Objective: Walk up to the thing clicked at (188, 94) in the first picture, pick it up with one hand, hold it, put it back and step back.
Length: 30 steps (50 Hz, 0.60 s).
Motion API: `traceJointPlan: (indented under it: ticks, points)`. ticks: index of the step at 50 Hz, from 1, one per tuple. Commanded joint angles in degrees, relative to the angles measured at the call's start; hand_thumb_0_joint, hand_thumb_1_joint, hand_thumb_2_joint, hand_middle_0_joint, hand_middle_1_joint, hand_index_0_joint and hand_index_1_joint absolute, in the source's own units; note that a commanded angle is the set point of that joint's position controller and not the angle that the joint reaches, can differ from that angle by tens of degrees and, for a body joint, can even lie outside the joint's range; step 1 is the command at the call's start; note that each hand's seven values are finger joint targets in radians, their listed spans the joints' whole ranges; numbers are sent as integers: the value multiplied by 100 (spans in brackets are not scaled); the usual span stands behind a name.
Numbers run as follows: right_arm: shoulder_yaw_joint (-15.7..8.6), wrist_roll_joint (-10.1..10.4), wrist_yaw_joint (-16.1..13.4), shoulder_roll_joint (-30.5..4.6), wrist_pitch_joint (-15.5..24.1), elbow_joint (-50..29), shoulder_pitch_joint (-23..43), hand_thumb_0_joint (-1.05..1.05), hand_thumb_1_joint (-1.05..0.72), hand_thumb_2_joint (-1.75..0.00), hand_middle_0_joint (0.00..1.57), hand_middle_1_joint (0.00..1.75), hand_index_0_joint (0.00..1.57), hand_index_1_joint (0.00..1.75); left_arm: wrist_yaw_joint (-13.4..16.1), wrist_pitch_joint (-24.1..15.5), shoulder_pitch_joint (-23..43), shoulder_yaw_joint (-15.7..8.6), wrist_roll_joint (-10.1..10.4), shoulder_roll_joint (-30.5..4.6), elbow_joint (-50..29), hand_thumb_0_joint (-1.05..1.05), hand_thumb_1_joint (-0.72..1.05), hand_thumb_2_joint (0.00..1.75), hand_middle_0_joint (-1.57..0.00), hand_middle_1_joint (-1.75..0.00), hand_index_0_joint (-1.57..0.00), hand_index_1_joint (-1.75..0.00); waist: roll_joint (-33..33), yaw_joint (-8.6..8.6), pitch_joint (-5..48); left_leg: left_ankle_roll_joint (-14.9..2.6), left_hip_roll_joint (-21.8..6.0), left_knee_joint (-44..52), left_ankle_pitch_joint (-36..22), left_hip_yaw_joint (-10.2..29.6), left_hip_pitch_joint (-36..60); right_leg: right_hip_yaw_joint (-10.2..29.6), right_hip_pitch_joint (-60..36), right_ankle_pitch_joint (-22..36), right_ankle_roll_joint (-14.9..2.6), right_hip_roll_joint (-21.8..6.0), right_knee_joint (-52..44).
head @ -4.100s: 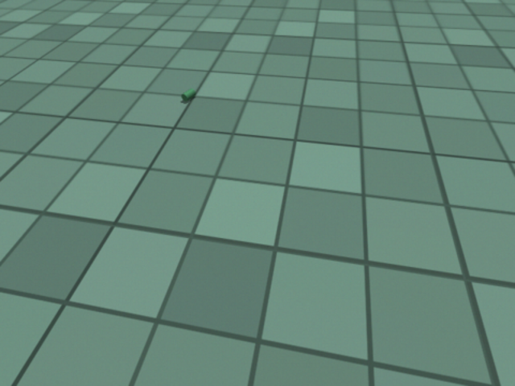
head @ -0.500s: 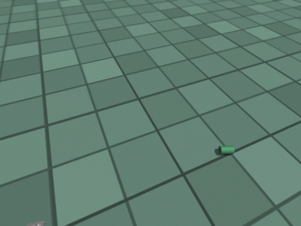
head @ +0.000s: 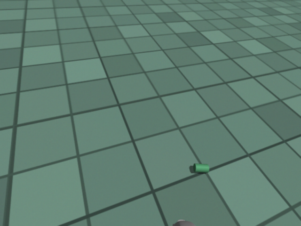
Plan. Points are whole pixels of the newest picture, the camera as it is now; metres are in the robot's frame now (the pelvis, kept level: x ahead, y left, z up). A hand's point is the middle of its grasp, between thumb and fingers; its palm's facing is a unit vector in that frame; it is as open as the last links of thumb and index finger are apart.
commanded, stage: walk up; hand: left
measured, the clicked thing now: (201, 168) +0.65 -0.41 -0.72
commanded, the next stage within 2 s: none
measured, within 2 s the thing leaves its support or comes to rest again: neither
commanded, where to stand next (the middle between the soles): +0.33 -0.67 m, yaw +6 degrees
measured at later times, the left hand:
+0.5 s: hand out of the picture +0.11 +0.08 -0.16, palm faces +0.06 -0.94 -0.32, open 7.4 cm
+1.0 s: hand (191, 198) +0.26 -0.13 -0.14, palm faces +0.02 -0.92 -0.38, open 7.4 cm
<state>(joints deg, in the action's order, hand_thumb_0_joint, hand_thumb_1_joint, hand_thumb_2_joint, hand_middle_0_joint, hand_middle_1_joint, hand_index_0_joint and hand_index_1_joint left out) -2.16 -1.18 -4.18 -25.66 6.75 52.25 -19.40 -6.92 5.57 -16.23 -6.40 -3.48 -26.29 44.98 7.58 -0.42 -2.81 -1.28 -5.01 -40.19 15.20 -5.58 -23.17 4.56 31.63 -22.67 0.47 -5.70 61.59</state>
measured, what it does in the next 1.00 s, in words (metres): steps to the right: right foot, then left foot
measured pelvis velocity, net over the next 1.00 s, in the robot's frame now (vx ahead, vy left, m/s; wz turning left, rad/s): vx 0.16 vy -0.42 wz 0.03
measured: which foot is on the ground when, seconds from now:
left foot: down 0.00-0.16, up 0.18-0.46, down 0.48-0.90, up 0.92-1.00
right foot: up 0.00-0.14, down 0.16-0.48, up 0.50-0.86, down 0.88-1.00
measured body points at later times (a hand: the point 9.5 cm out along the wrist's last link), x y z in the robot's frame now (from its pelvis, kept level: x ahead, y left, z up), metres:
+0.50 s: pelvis +0.09 -0.20 +0.00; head +0.12 -0.16 +0.44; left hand +0.10 +0.13 -0.13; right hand +0.16 -0.54 -0.09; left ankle +0.17 -0.14 -0.72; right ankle +0.08 -0.28 -0.71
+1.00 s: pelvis +0.16 -0.42 -0.02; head +0.18 -0.41 +0.43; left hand +0.26 -0.08 -0.12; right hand +0.20 -0.81 -0.10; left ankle +0.18 -0.24 -0.67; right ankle +0.20 -0.56 -0.71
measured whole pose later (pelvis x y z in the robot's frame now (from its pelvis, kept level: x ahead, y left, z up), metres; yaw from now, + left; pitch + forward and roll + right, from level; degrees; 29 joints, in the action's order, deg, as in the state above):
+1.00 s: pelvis +0.16 -0.42 -0.02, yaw +1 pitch -1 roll -1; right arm -4.6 -0.7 -6.2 -30.7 2.7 57.6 -17.7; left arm -5.0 3.6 -12.6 -6.8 -3.0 -25.3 44.1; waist 0.4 -0.9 -3.5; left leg -2.4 -6.7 -65.9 30.3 3.1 -32.4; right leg -1.7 25.6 -23.2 1.2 -3.1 49.9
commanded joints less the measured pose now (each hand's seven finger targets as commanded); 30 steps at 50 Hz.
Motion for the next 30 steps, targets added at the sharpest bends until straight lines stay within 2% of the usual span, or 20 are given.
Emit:
traceJointPlan:
  ticks: [1, 4, 6, 7, 8, 9, 10, 11, 14, 18, 20, 21, 22, 23, 24, 25, 26, 27, 28, 30]
  points:
    - [-697, -81, -127, -2349, 63, -201, -101, 0, -90, -90, 20, 30, 20, 30, -30, -89, 274, -419, 16, -1143, -555, 0, 90, 90, -20, -30, -20, -30, -1764, 157, 50, -1087, -1316, 1903, 2417, 1725, -125, -171, 290, -224, 75, -189, -552]
    - [-729, -91, -110, -2448, -1, -185, 122, 0, -90, -90, 20, 30, 20, 30, -23, -103, 86, -466, 46, -1089, -441, 0, 90, 90, -20, -30, -20, -30, -2009, 5, 263, -968, -1271, 1647, 2324, 1481, -419, -539, -341, -101, 13, -69, -982]
    - [-683, -106, -113, -2327, -102, -203, 702, 0, -90, -90, 20, 30, 20, 30, 12, -123, -780, -540, 70, -1055, -69, 0, 90, 90, -20, -30, -20, -30, -1643, -584, 430, -655, -981, 836, 2371, 768, -1319, -953, -1856, 364, -64, 188, -1920]
    - [-550, -162, -150, -1865, -178, -172, 679, 0, -90, -90, 20, 30, 20, 30, 73, -156, -1309, -645, 16, -1254, 191, 0, 90, 90, -20, -30, -20, -30, -555, -858, 526, -429, -451, -452, 2615, 223, -1863, -1016, -2461, 14, -60, 485, -2365]
    - [-338, -118, -168, -1213, -244, -238, 588, 0, -90, -90, 20, 30, 20, 30, 136, -201, -1665, -745, -109, -1732, 199, 0, 90, 90, -20, -30, -20, -30, 1264, -1130, 138, -160, 265, -2571, 2569, -519, -2913, 556, -2317, -1850, -342, -312, -3700]
    - [-348, 13, -249, -1213, -272, -363, 684, 0, -90, -90, 20, 30, 20, 30, 227, -279, -827, -708, -68, -2134, -242, 0, 90, 90, -20, -30, -20, -30, 1331, -825, -251, -52, 576, -3277, 2065, 317, -3349, 2797, -1642, -2762, -825, -1205, -5138]
    - [-429, 72, -282, -1506, -256, -276, 761, 0, -90, -90, 20, 30, 20, 30, 276, -318, -105, -684, 44, -2160, -444, 0, 90, 90, -20, -30, -20, -30, 640, -462, -455, -121, 167, -3288, 1558, 791, -2965, 3075, -1327, -3066, -1024, -1418, -5372]
    - [-451, 121, -240, -1659, -232, -23, 519, 0, -90, -90, 20, 30, 20, 30, 305, -330, 16, -630, 74, -1964, -441, 0, 90, 90, -20, -30, -20, -30, 319, -294, -435, -144, 65, -3123, 1249, 799, -2752, 2441, -1345, -2512, -915, -1168, -4961]
    - [-379, 120, -171, -1598, -131, 469, -220, 0, -90, -90, 20, 30, 20, 30, 328, -382, 285, -503, 64, -1488, -387, 0, 90, 90, -20, -30, -20, -30, 550, -76, -308, -106, -27, -2193, 1094, 341, -1827, 1176, -1357, -990, -1310, -732, -4183]
    - [-355, 88, -116, -1386, -100, 432, -394, 0, -90, -90, 20, 30, 20, 30, 313, -387, 290, -333, 7, -1168, -565, 0, 90, 90, -20, -30, -20, -30, 381, -137, -274, -164, 209, -1090, 914, 68, -924, 916, -1298, 21, -1475, -779, -4196]
    - [-355, 118, -129, -1316, -48, 437, -768, 0, -90, -90, 20, 30, 20, 30, 307, -342, 613, -262, 8, -1096, -742, 0, 90, 90, -20, -30, -20, -30, 183, 125, -86, -244, 246, -214, 294, 135, 99, 602, -993, 582, -1404, -743, -3865]
    - [-370, 140, -153, -1274, -8, 544, -1248, 0, -90, -90, 20, 30, 20, 30, 293, -298, 827, -207, 12, -1042, -846, 0, 90, 90, -20, -30, -20, -30, -17, 342, 135, -234, 277, 553, -426, 114, 899, 267, -772, 692, -1281, -583, -3366]
    - [-476, 68, -227, -1474, 21, 623, -1682, 0, -90, -90, 20, 30, 20, 30, 275, -290, 731, -90, 45, -793, -911, 0, 90, 90, -20, -30, -20, -30, -573, 556, 447, -132, 56, 1059, -785, 624, 1951, -56, -270, 817, -1002, -300, -2348]
    - [-642, -35, -300, -1949, 30, 500, -1669, 0, -90, -90, 20, 30, 20, 30, 278, -302, 341, -2, 83, -479, -914, 0, 90, 90, -20, -30, -20, -30, -1685, 534, 669, -365, -916, 1854, 44, 2374, 2724, -532, 637, 215, -566, 333, -1114]
    - [-677, -91, -372, -2186, 11, 219, -1380, 0, -90, -90, 20, 30, 20, 30, 306, -223, 19, -38, 45, -527, -834, 0, 90, 90, -20, -30, -20, -30, -1489, 285, 664, -742, -2031, 2251, 776, 4318, 2665, 58, 1223, -507, -196, 707, -46]
    - [-715, 117, -377, -2373, -11, 4, -960, 0, -90, -90, 20, 30, 20, 30, 342, -143, -232, -183, -23, -1178, -700, 0, 90, 90, -20, -30, -20, -30, -781, 248, 720, -1175, -2530, 2329, 1232, 4757, 2307, 498, 1288, -784, -101, 493, 550]
    - [-670, 165, -362, -2193, -30, -35, -629, 0, -90, -90, 20, 30, 20, 30, 354, -104, -174, -235, -30, -1367, -574, 0, 90, 90, -20, -30, -20, -30, -431, 134, 451, -1096, -2299, 2325, 1370, 4186, 1689, 723, 1110, -615, -156, 354, 804]
    - [-587, 153, -353, -1896, -13, -55, -384, 0, -90, -90, 20, 30, 20, 30, 358, -120, -134, -262, 2, -1306, -552, 0, 90, 90, -20, -30, -20, -30, -356, 5, 314, -874, -1821, 2191, 1082, 3347, 1453, 841, 935, -206, -161, 311, 747]
    - [-547, 99, -332, -1763, 0, -17, -334, 0, -90, -90, 20, 30, 20, 30, 349, -143, -92, -277, 17, -1230, -502, 0, 90, 90, -20, -30, -20, -30, -615, -55, 214, -808, -1534, 2038, 766, 2726, 1231, 865, 809, -11, -124, 254, 658]
    - [-539, 48, -269, -1754, 38, -38, -346, 0, -90, -90, 20, 30, 20, 30, 301, -145, -155, -314, -4, -1206, -456, 0, 90, 90, -20, -30, -20, -30, -1033, -31, 97, -1029, -1478, 1801, 146, 2088, 816, 684, 650, 89, -18, 198, 712]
